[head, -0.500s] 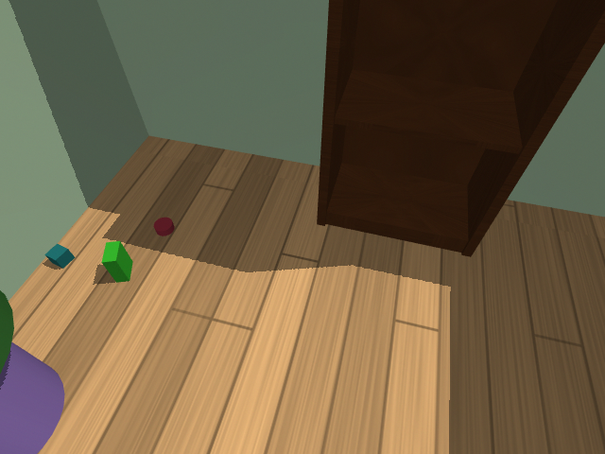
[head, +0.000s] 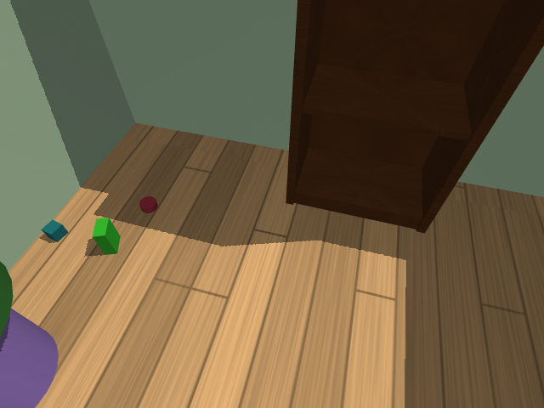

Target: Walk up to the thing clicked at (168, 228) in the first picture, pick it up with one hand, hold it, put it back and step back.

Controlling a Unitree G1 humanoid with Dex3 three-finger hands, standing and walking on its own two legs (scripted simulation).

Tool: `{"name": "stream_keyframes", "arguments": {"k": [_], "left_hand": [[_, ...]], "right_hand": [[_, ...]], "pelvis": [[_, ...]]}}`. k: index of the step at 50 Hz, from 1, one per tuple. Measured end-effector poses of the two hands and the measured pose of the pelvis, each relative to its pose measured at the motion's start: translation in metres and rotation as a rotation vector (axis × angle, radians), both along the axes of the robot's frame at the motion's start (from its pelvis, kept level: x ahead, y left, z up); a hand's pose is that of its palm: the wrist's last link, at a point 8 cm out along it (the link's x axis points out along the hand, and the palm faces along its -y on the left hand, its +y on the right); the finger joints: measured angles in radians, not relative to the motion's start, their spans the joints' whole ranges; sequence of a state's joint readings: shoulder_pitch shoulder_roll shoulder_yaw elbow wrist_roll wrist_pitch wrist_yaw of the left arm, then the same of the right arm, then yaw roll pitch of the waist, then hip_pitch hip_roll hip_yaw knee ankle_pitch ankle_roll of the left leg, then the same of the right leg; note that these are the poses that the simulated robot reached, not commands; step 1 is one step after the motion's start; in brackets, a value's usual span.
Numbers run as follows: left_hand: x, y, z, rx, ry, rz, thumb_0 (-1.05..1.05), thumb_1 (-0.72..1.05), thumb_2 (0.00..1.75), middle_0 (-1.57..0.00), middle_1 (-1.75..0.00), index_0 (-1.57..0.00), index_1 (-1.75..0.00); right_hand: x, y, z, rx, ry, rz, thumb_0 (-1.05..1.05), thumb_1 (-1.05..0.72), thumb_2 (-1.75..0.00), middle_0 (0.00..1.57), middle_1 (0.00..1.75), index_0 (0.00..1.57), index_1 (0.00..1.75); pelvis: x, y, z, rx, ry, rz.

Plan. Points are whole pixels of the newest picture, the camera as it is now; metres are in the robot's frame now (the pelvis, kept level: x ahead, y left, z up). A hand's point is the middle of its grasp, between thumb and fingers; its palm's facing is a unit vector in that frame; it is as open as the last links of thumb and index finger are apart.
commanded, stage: stand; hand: left
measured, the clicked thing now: (148, 204) +1.06 +0.61 -0.77
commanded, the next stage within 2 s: walk up in 0.62 s
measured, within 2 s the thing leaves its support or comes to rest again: neither
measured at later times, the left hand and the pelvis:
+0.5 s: hand out of the picture +0.07 +0.25 -0.16, palm faces -0.02 -0.94 -0.34, open 7.4 cm; pelvis +0.00 +0.00 +0.00, yaw +0 degrees
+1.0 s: hand out of the picture +0.07 +0.39 -0.18, palm faces +0.14 -0.91 -0.40, open 7.4 cm; pelvis +0.07 +0.09 -0.03, yaw +10 degrees
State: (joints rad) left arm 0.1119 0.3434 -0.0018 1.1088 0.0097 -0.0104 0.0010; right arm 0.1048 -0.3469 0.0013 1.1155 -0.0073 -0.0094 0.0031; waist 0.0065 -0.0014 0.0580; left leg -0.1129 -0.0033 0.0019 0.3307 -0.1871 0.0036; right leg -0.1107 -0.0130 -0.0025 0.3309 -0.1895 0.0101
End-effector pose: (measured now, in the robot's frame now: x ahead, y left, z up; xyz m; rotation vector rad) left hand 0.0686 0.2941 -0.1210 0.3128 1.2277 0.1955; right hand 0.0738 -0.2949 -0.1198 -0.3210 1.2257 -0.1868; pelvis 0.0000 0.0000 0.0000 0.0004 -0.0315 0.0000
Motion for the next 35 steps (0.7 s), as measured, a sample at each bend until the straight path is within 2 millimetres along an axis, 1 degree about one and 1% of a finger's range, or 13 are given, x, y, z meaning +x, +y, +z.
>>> {"name": "stream_keyframes", "arguments": {"k": [31, 33, 35], "left_hand": [[-0.002, 0.002, 0.002, 0.005, -0.006, 0.000, 0.01, 0.90, 0.90, -0.20, -0.30, -0.20, -0.30], [-0.003, 0.004, 0.003, -0.004, -0.031, 0.013, 0.01, 0.90, 0.90, -0.20, -0.30, -0.20, -0.30], [-0.006, 0.012, 0.005, 0.001, -0.072, 0.036, 0.01, 0.90, 0.90, -0.20, -0.30, -0.20, -0.30]], "right_hand": [[-0.005, -0.001, 0.000, -0.002, 0.002, -0.002, 0.00, -0.90, -0.90, 0.20, 0.30, 0.20, 0.29], [-0.004, -0.002, 0.001, 0.007, 0.001, 0.007, 0.00, -0.90, -0.90, 0.20, 0.30, 0.20, 0.29], [-0.001, -0.004, 0.002, 0.003, 0.017, 0.034, 0.00, -0.90, -0.90, 0.20, 0.30, 0.20, 0.30]], "pelvis": [[-0.001, 0.000, 0.001, 0.000, -0.005, 0.001], [0.000, 0.001, -0.001, -0.007, -0.002, 0.019], [0.003, 0.003, -0.003, -0.012, 0.006, 0.043]]}}
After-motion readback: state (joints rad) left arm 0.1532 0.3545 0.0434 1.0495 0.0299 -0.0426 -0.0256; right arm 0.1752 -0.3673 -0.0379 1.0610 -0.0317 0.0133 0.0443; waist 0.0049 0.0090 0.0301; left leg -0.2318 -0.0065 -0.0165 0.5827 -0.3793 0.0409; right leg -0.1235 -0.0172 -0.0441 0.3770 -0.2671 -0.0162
